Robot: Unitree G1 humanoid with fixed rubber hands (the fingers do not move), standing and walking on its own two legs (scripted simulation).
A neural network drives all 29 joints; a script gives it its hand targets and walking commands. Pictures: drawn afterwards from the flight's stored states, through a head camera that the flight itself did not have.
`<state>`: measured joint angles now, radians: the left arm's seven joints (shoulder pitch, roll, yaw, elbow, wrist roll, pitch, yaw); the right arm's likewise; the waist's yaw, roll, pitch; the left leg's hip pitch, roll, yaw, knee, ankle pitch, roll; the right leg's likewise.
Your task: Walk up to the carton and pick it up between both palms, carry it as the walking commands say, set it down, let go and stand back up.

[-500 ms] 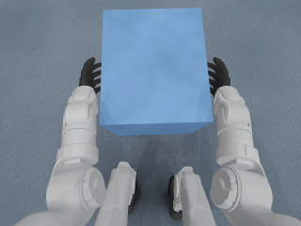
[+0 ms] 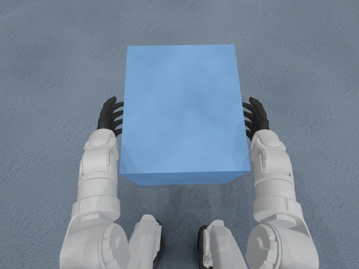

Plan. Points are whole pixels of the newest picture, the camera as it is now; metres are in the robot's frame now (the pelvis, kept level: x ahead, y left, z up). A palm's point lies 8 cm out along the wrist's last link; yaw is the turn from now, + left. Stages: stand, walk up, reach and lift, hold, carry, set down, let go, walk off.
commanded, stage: reach and lift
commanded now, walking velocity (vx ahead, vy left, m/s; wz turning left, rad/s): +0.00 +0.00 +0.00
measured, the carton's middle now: (182, 122) +0.47 +0.03 -0.11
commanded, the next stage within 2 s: none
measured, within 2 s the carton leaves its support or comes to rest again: neither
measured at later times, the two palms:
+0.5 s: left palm (95, 130) +0.38 +0.19 +0.03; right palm (274, 131) +0.40 -0.15 +0.03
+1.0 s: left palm (77, 129) +0.35 +0.18 +0.10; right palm (299, 130) +0.37 -0.15 +0.10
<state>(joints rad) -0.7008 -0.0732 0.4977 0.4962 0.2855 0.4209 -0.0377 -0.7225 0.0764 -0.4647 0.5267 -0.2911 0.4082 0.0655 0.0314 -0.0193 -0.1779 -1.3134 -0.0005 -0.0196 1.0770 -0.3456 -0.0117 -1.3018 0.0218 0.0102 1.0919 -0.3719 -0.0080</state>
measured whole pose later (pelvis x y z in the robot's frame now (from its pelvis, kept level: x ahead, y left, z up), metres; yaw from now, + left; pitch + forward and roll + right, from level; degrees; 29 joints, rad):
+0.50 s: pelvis +0.02 +0.00 +0.06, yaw +0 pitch +23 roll +1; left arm -0.53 -0.13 0.49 0.41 0.33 0.44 -0.07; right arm -0.56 0.13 -0.44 0.45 -0.33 0.42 0.09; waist 0.03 -0.02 -0.12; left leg -0.92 0.00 -0.01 0.75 -0.25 -0.01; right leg -0.92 0.02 0.03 0.79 -0.28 -0.01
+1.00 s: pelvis +0.04 +0.00 +0.10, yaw +0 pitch +9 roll +0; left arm -0.36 -0.16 0.42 0.35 0.34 0.50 -0.06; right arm -0.39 0.14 -0.38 0.39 -0.33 0.48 0.10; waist 0.03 0.00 -0.05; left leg -0.44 0.00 -0.02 0.47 -0.18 -0.01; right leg -0.43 0.02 0.02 0.48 -0.20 -0.01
